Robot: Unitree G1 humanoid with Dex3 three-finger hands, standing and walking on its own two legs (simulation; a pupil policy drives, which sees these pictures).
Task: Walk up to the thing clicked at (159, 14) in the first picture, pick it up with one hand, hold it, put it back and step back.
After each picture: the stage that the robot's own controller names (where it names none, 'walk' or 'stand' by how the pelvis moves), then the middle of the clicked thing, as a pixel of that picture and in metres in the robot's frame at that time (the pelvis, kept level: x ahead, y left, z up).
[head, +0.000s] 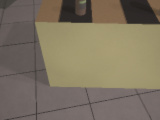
stand; out of the picture +0.94 -0.51 +0.06
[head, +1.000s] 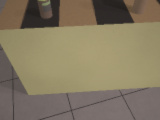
rise first; out of the picture +0.88 -0.28 +0.09
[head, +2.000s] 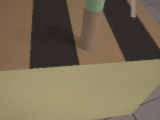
rise first; (90, 23) +0.59 -0.02 +0.09
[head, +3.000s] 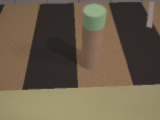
stand; (91, 41) +0.47 -0.01 +0.09
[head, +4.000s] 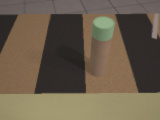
stand; (99, 50) +0.47 -0.05 +0.06
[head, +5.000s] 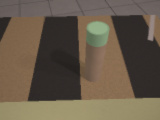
stand; (94, 55) +0.45 -0.03 +0.06
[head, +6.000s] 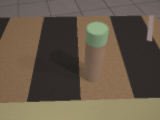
stand; (94, 55) +0.45 -0.02 +0.06
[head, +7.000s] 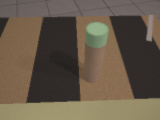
stand; (94, 56) +0.44 -0.02 +0.06
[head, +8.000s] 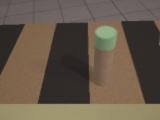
rise first; (103, 59) +0.44 -0.03 +0.06
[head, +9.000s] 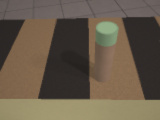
go down; (104, 55) +0.45 -0.03 +0.06
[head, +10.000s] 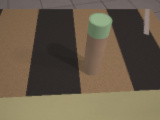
go down; (95, 48) +0.46 -0.05 +0.07
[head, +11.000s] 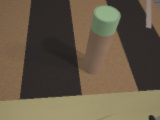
go down; (98, 45) +0.44 -0.05 +0.10
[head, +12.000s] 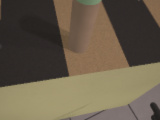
close in; (83, 18) +0.47 -0.03 +0.14
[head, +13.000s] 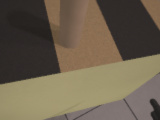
close; (72, 12) +0.48 -0.02 +0.15
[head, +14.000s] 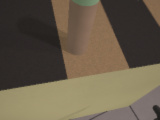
lift; (80, 20) +0.46 -0.02 +0.15
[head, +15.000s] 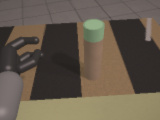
close; (93, 53) +0.47 -0.03 +0.09
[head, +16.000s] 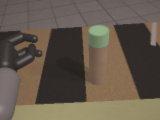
hold; (97, 58) +0.46 -0.04 +0.08
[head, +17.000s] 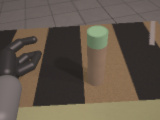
stand; (96, 59) +0.45 -0.03 +0.07
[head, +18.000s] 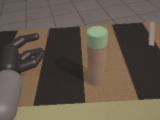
stand; (96, 58) +0.45 -0.03 +0.07
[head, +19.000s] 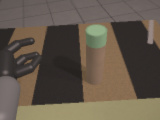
stand; (95, 57) +0.45 -0.03 +0.07
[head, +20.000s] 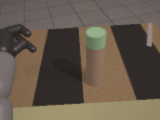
crouch; (95, 59) +0.46 -0.03 +0.07
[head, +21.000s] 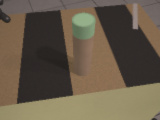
lower; (82, 48) +0.46 -0.03 +0.07
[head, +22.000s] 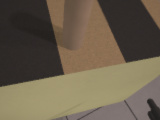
lower; (76, 14) +0.47 -0.03 +0.15
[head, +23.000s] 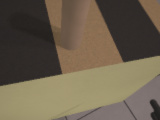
lower; (74, 14) +0.48 -0.02 +0.15
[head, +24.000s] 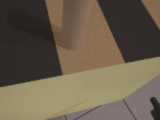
lower; (75, 13) +0.47 -0.02 +0.15
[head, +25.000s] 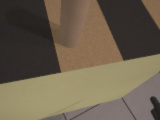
lower; (74, 10) +0.48 -0.02 +0.15
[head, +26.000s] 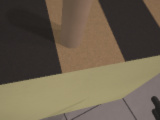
open; (75, 11) +0.47 -0.02 +0.15
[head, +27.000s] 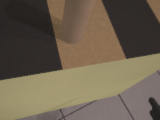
sink last; (78, 5) +0.48 -0.02 +0.16
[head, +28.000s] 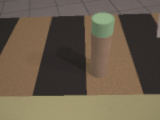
sink last; (100, 49) +0.46 -0.03 +0.10
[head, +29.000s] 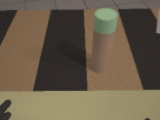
stand; (102, 44) +0.47 -0.04 +0.10
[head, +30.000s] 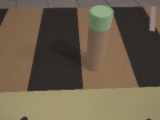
stand; (97, 42) +0.47 -0.03 +0.11
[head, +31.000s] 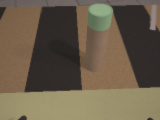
stand; (96, 42) +0.46 -0.03 +0.11
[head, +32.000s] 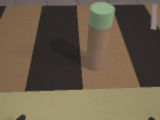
stand; (97, 41) +0.46 -0.03 +0.12
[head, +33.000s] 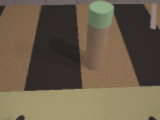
stand; (96, 40) +0.46 -0.03 +0.12
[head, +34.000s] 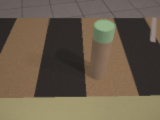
stand; (100, 53) +0.46 -0.04 +0.07
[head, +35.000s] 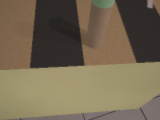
walk; (98, 19) +0.54 -0.04 +0.08
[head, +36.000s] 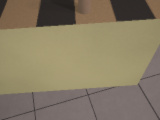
walk; out of the picture +0.82 +0.04 +0.08
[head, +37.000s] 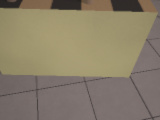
stand; out of the picture +1.07 -0.02 +0.08
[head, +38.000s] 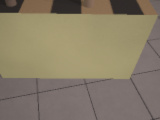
stand; out of the picture +1.05 -0.03 +0.06
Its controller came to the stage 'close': yes
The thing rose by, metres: 0.00
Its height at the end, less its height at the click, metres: +0.00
